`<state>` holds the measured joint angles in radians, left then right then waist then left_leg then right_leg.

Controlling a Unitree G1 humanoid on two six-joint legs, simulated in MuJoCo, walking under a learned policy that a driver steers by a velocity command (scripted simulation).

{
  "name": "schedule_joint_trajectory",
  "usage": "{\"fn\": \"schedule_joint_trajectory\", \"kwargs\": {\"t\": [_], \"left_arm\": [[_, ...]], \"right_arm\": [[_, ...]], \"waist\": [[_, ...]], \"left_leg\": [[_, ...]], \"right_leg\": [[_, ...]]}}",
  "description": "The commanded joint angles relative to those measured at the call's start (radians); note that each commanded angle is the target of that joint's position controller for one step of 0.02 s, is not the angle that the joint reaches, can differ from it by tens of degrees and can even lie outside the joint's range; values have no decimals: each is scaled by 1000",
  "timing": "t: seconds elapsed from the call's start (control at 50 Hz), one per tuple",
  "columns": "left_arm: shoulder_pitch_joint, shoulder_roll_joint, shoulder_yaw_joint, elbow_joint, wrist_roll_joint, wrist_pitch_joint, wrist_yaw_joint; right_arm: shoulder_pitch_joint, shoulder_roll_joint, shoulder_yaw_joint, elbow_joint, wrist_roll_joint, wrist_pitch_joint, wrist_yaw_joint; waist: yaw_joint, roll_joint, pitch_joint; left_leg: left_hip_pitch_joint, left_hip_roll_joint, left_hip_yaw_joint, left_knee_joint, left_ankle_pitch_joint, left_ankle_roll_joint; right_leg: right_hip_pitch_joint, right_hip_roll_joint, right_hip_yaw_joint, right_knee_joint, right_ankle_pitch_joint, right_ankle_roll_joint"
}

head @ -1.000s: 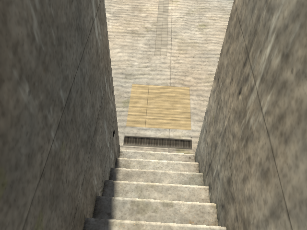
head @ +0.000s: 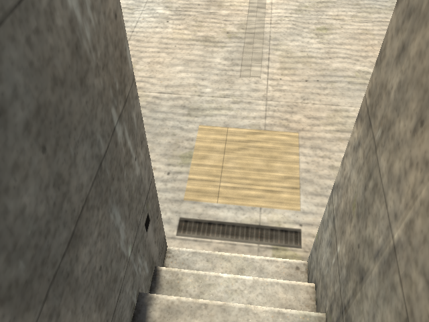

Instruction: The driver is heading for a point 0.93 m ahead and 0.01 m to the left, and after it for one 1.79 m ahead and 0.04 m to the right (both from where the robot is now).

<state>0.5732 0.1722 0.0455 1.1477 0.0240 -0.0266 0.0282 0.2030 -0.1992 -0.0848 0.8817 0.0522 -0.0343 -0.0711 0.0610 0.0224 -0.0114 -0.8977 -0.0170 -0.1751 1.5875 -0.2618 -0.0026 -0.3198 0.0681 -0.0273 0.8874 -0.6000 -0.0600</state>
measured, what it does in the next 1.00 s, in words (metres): goes down: left foot 0.20 m lower, then right foot 0.21 m lower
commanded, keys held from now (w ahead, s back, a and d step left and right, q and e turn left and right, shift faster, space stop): w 1.00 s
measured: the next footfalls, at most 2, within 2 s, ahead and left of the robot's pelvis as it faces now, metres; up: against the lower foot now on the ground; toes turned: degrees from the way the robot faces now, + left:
left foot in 0.22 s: +0.20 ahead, +0.11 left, -0.20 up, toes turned +0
right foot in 0.58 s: +0.43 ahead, -0.12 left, -0.41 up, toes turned -1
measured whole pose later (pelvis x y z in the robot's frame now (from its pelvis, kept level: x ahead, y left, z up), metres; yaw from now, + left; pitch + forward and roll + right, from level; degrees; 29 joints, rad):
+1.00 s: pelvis +0.62 +0.00 -0.54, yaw -1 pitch +1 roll -2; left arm 0.49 0.17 0.07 1.09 -0.05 -0.06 0.09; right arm 0.17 -0.23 -0.07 0.87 -0.01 -0.06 0.02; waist 0.01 0.08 -0.02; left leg -0.33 0.00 0.03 0.52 0.14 0.08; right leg -0.41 0.06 0.01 1.79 -0.80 -0.05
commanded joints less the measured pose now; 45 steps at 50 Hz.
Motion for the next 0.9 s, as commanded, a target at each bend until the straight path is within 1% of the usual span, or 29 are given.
{"fn": "schedule_joint_trajectory", "kwargs": {"t": [0.02,0.06,0.08,0.12,0.16,0.2,0.22,0.24,0.26,0.28,0.32,0.36,0.4,0.44,0.48,0.54,0.56,0.58,0.6,0.62,0.64,0.68,0.72,0.76,0.78,0.82,0.84,0.88,0.9], "left_arm": [[-199,193,15,-117,-16,-32,69],[-63,96,-2,-83,-68,-52,109],[-30,99,-3,-81,-74,-54,116],[-24,164,28,-95,-80,-34,102],[-118,169,50,-94,-71,-32,78],[-376,128,56,-129,-73,-57,54],[-327,74,50,-144,-70,-67,60],[-191,-48,32,-179,-51,-97,53],[22,-36,26,-155,-86,-98,30],[15,6,37,-132,-74,-96,29],[-126,84,61,-147,-90,-71,50],[-270,72,45,-252,-48,-54,40],[-309,114,49,-244,-53,-76,-3],[-471,104,24,-284,-20,-91,-31],[-547,55,7,-334,-26,-64,-54],[-100,174,63,-200,-14,-37,-59],[135,242,93,-124,3,-41,-43],[154,204,79,-150,-9,-57,-39],[281,217,70,-51,6,-51,-41],[198,192,45,-52,-3,-59,-46],[163,125,32,-65,-29,-61,-67],[43,105,10,-97,3,-49,-90],[-198,118,2,-147,5,-32,6],[-195,142,-5,-121,17,-25,51],[-217,191,11,-129,-9,-30,60],[-79,104,-2,-102,-67,-45,101],[-71,109,-2,-111,-84,-50,108],[-37,162,21,-111,-84,-21,93],[-63,168,34,-109,-74,-19,83]], "right_arm": [[72,-84,-7,-43,-35,10,19],[-40,-104,-3,-81,-55,4,68],[-97,-65,14,-90,-75,2,91],[-176,-25,30,-122,-52,11,108],[73,-105,1,-29,-59,17,105],[719,-243,-62,211,-99,8,80],[730,-146,-37,207,-39,-7,73],[652,-119,4,233,-42,-36,62],[593,-42,38,206,-63,-51,86],[511,-68,24,194,-58,-67,115],[289,-95,6,127,-90,-72,115],[102,-163,3,69,-100,-67,37],[224,-143,-1,110,-62,-84,4],[258,-103,11,85,-13,-88,-16],[339,-95,8,120,-16,-53,0],[168,-81,0,125,-7,-33,24],[121,-60,-3,127,-13,-40,35],[156,-65,-6,138,-3,-46,17],[221,29,-6,146,-36,-52,20],[380,63,3,85,-6,-68,16],[362,6,-9,113,7,-61,4],[269,-38,-17,73,32,-36,-7],[159,-74,-16,-25,9,-2,-4],[97,-53,-5,-22,-25,10,10],[97,-66,-4,-16,-39,10,23],[-55,-85,3,-69,-65,3,77],[-110,-58,15,-86,-85,0,95],[-186,-25,30,-130,-67,17,109],[-83,-73,11,-89,-68,20,117]], "waist": [[-164,-20,53],[-110,-1,75],[-81,-9,82],[-5,-102,111],[-130,-208,40],[-463,-49,-49],[-476,213,101],[-280,348,130],[-114,255,25],[-79,23,-31],[-9,-195,-5],[88,-77,84],[27,16,8],[-30,-38,75],[-107,10,81],[97,205,0],[206,117,-35],[250,9,35],[215,-262,24],[33,-376,34],[25,-212,30],[-50,52,11],[-155,-57,102],[-163,-45,65],[-168,-54,63],[-100,-3,82],[-78,-11,92],[2,-93,103],[-47,-131,85]], "left_leg": [[194,40,59,-328,326,-78],[167,48,5,-682,793,-57],[306,18,83,-771,878,-51],[419,-12,160,-910,741,-38],[545,-22,196,-691,626,-18],[1062,14,294,-942,710,67],[1022,151,163,-1423,739,172],[1197,217,9,-958,1229,192],[1236,341,-205,-842,1324,316],[1148,372,-243,-857,968,357],[723,316,-302,-935,386,295],[300,300,-277,-949,636,291],[343,184,-197,-781,245,242],[276,90,-74,-720,17,215],[328,90,-34,-687,105,211],[342,86,-56,-315,341,166],[318,29,7,-96,606,112],[410,-79,71,246,415,64],[-96,-250,13,654,-630,38],[-314,-165,-35,624,-648,40],[-376,-101,-41,442,-510,46],[-246,-37,0,355,-264,79],[-60,36,-95,-48,35,1],[176,54,18,-292,312,-42],[239,36,73,-355,362,-54],[208,45,34,-701,866,-35],[389,12,114,-810,956,-27],[449,-13,171,-926,739,-21],[518,-11,163,-806,763,-8]], "right_leg": [[-270,-271,354,-189,839,-130],[-194,-177,234,-20,437,-91],[-275,-147,197,-7,401,-79],[-264,-132,187,29,477,-70],[-255,-187,219,271,641,-91],[-447,-93,97,944,921,4],[-534,109,44,1395,3,40],[-880,124,228,1442,-340,10],[-923,64,356,1202,-220,12],[-914,-20,307,1118,-116,6],[-781,-110,271,845,172,-15],[-480,-188,185,316,456,91],[-378,-162,194,205,924,75],[-258,-127,135,-140,1149,71],[-140,-81,40,-281,1027,64],[90,-96,8,-119,935,27],[329,-89,-62,-265,990,14],[271,-165,-9,-711,1066,-42],[693,-306,130,-331,1569,-114],[713,-395,294,-137,1763,-183],[643,-395,324,-134,1523,-206],[271,-346,330,-198,967,-198],[-160,-404,446,-314,916,-223],[-278,-274,325,-240,886,-139],[-286,-257,285,-220,854,-115],[-222,-172,187,-48,389,-79],[-334,-134,145,-38,373,-68],[-258,-145,155,-7,458,-75],[-285,-170,163,117,483,-84]]}}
